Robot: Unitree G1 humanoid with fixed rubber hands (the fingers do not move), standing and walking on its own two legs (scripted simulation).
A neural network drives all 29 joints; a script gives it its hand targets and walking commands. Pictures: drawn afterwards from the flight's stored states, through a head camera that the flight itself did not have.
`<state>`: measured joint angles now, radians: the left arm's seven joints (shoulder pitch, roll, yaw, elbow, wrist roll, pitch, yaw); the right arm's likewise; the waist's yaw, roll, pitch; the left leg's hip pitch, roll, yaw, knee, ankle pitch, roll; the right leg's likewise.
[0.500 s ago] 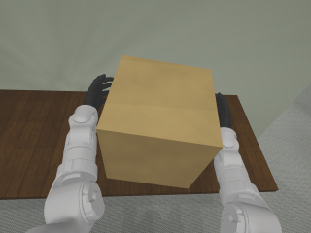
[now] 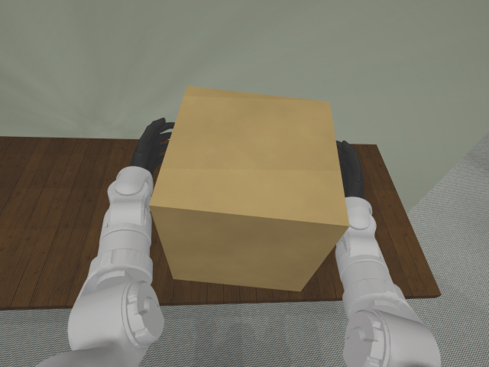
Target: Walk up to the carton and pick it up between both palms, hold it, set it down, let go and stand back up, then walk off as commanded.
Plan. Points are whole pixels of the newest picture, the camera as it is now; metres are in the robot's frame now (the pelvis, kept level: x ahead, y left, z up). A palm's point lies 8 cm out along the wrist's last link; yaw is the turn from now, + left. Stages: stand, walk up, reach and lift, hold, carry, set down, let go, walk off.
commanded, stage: set down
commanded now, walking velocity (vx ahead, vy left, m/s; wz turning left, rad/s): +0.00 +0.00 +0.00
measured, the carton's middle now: (247, 195) +0.39 +0.00 +0.02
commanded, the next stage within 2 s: none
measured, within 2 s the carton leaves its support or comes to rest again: neither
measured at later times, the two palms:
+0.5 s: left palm (153, 163) +0.43 +0.16 +0.06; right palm (353, 199) +0.37 -0.19 +0.04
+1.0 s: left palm (127, 197) +0.38 +0.20 +0.03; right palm (370, 224) +0.32 -0.22 +0.03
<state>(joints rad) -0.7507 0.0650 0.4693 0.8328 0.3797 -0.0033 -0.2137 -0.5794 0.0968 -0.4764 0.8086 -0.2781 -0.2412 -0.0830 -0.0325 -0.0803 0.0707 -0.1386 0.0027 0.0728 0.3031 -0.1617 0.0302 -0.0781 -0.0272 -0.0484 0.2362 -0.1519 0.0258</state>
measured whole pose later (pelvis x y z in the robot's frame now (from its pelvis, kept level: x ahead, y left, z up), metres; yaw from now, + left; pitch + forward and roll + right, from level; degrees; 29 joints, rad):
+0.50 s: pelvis +0.00 +0.00 -0.01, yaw -1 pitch +12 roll -2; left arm -0.90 0.27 0.05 1.37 -0.12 -0.25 -0.02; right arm -0.72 -0.08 -0.03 1.20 0.20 -0.29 -0.20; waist -0.08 -0.01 -0.15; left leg -0.49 0.05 0.06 0.51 -0.23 0.02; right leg -0.41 0.01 -0.05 0.38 -0.19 0.01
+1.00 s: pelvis -0.03 -0.01 -0.01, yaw +0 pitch +10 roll -2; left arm -0.72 0.36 -0.07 1.25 -0.28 -0.29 -0.10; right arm -0.56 -0.18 0.14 1.03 0.39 -0.26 -0.17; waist -0.08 -0.03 -0.13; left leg -0.49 0.03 0.04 0.51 -0.19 0.02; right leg -0.42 0.00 -0.05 0.44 -0.18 0.01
